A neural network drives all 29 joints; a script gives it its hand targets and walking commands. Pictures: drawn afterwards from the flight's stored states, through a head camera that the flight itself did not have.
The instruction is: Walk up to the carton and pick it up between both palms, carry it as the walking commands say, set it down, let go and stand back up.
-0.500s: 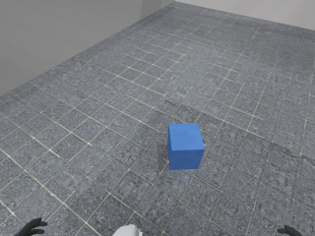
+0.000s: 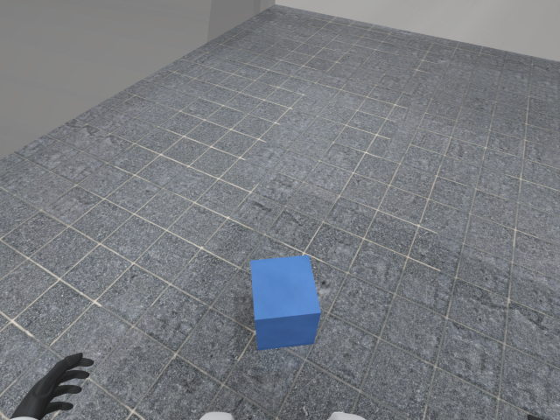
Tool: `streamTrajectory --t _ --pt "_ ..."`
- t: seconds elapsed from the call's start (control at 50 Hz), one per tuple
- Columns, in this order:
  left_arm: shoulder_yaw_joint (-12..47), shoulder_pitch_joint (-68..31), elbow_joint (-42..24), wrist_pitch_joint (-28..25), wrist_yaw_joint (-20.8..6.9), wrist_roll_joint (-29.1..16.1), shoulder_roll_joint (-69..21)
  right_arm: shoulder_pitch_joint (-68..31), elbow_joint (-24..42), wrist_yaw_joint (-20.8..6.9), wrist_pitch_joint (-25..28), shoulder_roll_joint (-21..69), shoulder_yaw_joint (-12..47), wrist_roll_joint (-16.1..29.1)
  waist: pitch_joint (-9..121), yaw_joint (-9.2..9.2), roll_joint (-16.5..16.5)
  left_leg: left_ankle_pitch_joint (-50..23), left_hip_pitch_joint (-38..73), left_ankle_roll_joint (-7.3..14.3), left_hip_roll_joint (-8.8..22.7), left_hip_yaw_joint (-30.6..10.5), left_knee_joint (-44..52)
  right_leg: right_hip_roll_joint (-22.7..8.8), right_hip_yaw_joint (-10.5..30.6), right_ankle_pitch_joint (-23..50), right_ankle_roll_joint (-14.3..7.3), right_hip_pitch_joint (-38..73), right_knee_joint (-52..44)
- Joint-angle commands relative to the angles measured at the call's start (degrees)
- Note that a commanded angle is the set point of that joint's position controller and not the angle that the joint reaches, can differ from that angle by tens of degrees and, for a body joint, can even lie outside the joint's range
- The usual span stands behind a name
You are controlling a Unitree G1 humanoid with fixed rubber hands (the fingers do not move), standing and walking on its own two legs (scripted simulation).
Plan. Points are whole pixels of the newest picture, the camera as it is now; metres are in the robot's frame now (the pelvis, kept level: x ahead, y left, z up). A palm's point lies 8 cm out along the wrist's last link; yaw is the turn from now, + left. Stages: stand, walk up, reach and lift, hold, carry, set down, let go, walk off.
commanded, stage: walk up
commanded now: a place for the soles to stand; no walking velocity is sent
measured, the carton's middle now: (282, 303) +0.60 -0.01 -0.61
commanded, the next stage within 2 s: none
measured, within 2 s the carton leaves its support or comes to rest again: neither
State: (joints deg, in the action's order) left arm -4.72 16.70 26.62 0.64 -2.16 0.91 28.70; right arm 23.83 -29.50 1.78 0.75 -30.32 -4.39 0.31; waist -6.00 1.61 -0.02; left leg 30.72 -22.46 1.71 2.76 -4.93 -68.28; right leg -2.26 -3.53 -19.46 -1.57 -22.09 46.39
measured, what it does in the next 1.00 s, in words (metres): walks ahead: left foot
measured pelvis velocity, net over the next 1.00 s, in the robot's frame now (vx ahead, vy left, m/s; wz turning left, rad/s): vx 0.14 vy -0.02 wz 0.05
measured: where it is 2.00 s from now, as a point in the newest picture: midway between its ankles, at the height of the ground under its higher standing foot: outside the picture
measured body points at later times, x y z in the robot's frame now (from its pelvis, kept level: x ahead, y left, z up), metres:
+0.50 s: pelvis +0.12 -0.02 +0.03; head +0.14 -0.02 +0.47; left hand +0.24 +0.32 -0.06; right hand +0.32 -0.34 -0.04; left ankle +0.16 +0.12 -0.70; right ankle +0.07 -0.12 -0.70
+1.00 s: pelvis +0.14 -0.02 +0.02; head +0.16 -0.01 +0.47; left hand +0.24 +0.32 -0.08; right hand +0.22 -0.37 -0.07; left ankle +0.16 +0.12 -0.70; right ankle +0.08 -0.12 -0.70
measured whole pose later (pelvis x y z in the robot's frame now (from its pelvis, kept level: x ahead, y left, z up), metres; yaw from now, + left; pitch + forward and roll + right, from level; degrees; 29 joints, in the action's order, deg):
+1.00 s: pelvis +0.14 -0.02 +0.02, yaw +3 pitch -2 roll +1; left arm -5.5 11.6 45.3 0.8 -2.4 2.2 26.1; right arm 16.2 -48.6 1.4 0.8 -26.6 -3.7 -1.7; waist -4.2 0.4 -2.5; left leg 17.6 -17.3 0.2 0.7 -0.6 -36.5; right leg -0.1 -2.7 -27.2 -2.9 -8.4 36.8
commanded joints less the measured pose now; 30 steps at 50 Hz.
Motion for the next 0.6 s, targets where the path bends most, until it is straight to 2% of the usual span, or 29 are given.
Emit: streamTrajectory --t 0.0,0.04,0.06,0.1,0.12,0.14,0.16,0.18,0.2,0.22,0.24,0.26,0.28,0.3,0.34,0.38,0.46,0.58 --pt "-4.56 4.97 -1.29 -0.80 1.79 0.11 12.90 0.08 4.27 -0.40 1.37 -9.48 -2.16 -0.25 0.27 -4.05 -7.34 -3.52 -15.45 -0.53 1.88 0.17 2.62 -16.49 26.78 -11.67 -12.68 11.11 -27.49" --pt "-3.87 3.98 -0.90 -1.28 1.55 0.24 12.01 0.12 3.27 -1.24 1.19 -8.46 -1.46 -0.75 0.67 -3.59 -9.44 -3.07 -9.35 -0.92 1.63 3.94 11.01 -14.89 19.90 -0.81 -12.08 7.92 -26.46" --pt "-3.30 3.22 -0.70 -1.53 1.53 0.06 11.42 -1.23 3.39 -1.39 1.15 -7.30 -0.90 -0.73 0.33 -3.50 -9.49 -4.45 -6.28 -0.83 1.53 4.73 15.48 -14.21 16.68 6.71 -11.42 6.20 -25.08" --pt "-1.71 -0.33 -0.57 -1.86 1.35 -0.49 9.70 -1.89 2.02 -1.29 1.10 -5.22 -0.23 -0.07 2.51 -1.78 -9.10 -12.70 5.07 -0.48 0.27 5.76 24.75 -12.26 10.63 20.62 -8.93 1.34 -20.92" --pt "-1.01 -1.54 -0.04 -1.89 1.28 -0.95 9.22 -2.49 1.00 -1.11 1.11 -4.93 -0.21 0.04 3.74 -0.80 -8.43 -19.34 10.50 -0.07 -0.87 6.47 30.11 -11.12 8.21 22.03 -7.05 -0.24 -18.07" --pt "-0.49 -1.68 0.66 -1.91 1.14 -1.44 8.84 -3.91 0.22 -0.83 1.17 -5.82 -0.27 -0.12 4.20 -0.36 -8.00 -23.38 14.43 0.59 -1.71 6.02 34.19 -10.19 7.05 20.38 -4.97 -1.37 -15.54" --pt "-0.01 -1.47 0.99 -2.09 1.02 -1.83 8.02 -5.01 -0.21 -0.56 1.23 -7.73 -0.64 -0.38 5.18 0.23 -6.14 -26.68 18.32 1.68 0.29 2.56 36.52 -9.93 6.65 17.04 -2.77 -3.16 -13.83" --pt "0.66 -0.44 0.89 -2.22 0.98 -1.90 6.23 -6.01 -0.58 -0.26 1.40 -10.40 -1.18 -0.51 7.28 -0.04 0.43 -30.40 20.26 3.46 7.33 -7.12 38.87 -7.50 4.56 9.95 -0.19 -4.70 -8.59" --pt "0.77 3.60 1.75 -1.48 1.29 -2.32 5.86 -9.82 0.42 -0.20 1.65 -11.84 -1.03 0.29 9.40 -2.35 3.44 -27.81 12.64 9.04 16.31 -19.64 41.75 -2.58 3.53 -0.68 1.76 1.20 -5.45" --pt "0.05 3.28 3.50 -0.58 1.87 -2.35 8.11 -11.34 -0.54 -0.13 1.25 -11.13 -0.74 0.57 8.49 -2.29 3.11 -19.95 7.38 10.75 15.70 -18.34 41.35 -1.84 3.72 -5.24 1.34 6.95 -7.82" --pt "0.19 1.63 4.27 -0.48 2.03 -1.96 8.54 -13.24 -1.42 -0.31 0.89 -10.00 -0.20 0.48 6.07 -2.54 3.64 -17.65 4.86 7.92 11.98 -13.44 39.73 -2.92 5.26 -1.49 1.02 8.46 -12.80" --pt "0.57 0.54 5.38 -0.96 1.99 -1.79 9.15 -15.51 -2.14 -0.58 0.61 -8.83 0.30 0.77 4.22 -2.60 2.98 -21.29 4.27 3.98 8.28 -8.01 37.29 -4.77 7.38 3.25 0.65 8.60 -17.81" --pt "0.36 -1.15 6.65 -1.75 2.16 -1.76 10.67 -15.84 -3.54 -0.88 0.49 -7.74 0.78 1.23 3.54 -2.06 1.74 -29.51 6.84 1.03 5.05 -3.36 33.51 -8.11 10.07 8.58 0.25 6.85 -21.35" --pt "0.09 -2.13 7.98 -2.43 2.37 -1.91 11.72 -15.53 -5.36 -0.97 0.38 -8.03 0.76 1.49 2.92 -1.55 2.64 -35.29 10.21 -0.18 3.67 -1.50 32.55 -9.58 9.46 17.18 0.21 5.15 -21.10" --pt "0.47 -1.20 10.93 -2.79 2.46 -2.18 11.00 -15.95 -8.10 -0.83 0.50 -7.93 0.76 1.28 7.54 -2.01 2.61 -44.44 13.29 1.05 4.84 -1.46 32.76 -7.77 4.65 30.77 1.34 10.64 -16.97" --pt "0.91 -2.44 12.90 -2.21 2.42 -2.24 9.94 -16.89 -10.43 -0.63 0.45 -7.00 1.01 1.28 10.49 -2.04 -0.61 -48.02 14.02 2.24 5.52 -1.04 32.80 -7.02 2.75 33.80 1.83 14.58 -16.50" --pt "0.95 -6.10 16.13 -1.10 2.35 -2.20 8.78 -19.98 -14.68 -0.31 -0.37 -6.21 1.50 1.22 10.04 -2.37 -0.20 -45.19 13.68 1.77 4.98 0.17 35.34 -7.14 1.99 30.68 0.90 16.53 -18.94" --pt "0.77 -10.42 20.69 -0.72 2.21 -1.82 8.08 -22.05 -20.06 -0.18 -0.79 -5.72 1.68 0.94 8.92 -2.13 -1.30 -41.24 14.19 1.20 4.43 0.70 39.03 -7.03 1.56 24.91 -0.03 17.63 -22.71"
